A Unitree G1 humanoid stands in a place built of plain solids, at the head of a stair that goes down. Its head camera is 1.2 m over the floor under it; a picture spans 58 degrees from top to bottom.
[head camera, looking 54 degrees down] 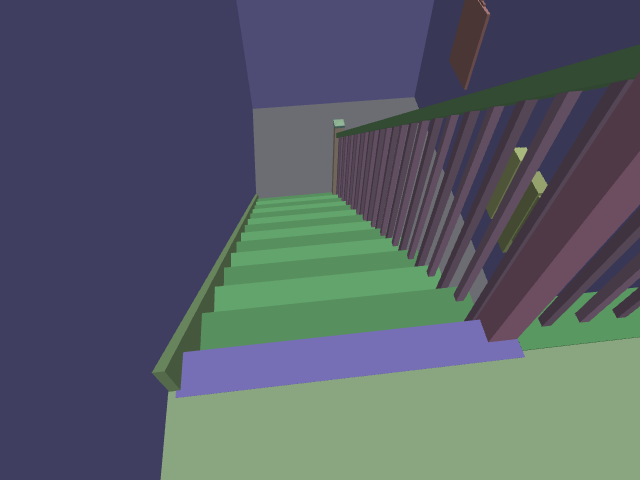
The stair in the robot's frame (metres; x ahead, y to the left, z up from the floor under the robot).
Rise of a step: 0.20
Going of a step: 0.23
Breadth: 0.97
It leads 7 degrees to the left of straight ahead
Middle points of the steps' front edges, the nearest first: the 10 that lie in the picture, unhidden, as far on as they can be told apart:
0.52 -0.04 0.00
0.75 -0.06 -0.20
0.98 -0.04 -0.40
1.20 -0.01 -0.61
1.43 0.02 -0.81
1.65 0.04 -1.01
1.87 0.07 -1.22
2.10 0.09 -1.42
2.32 0.12 -1.62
2.55 0.15 -1.83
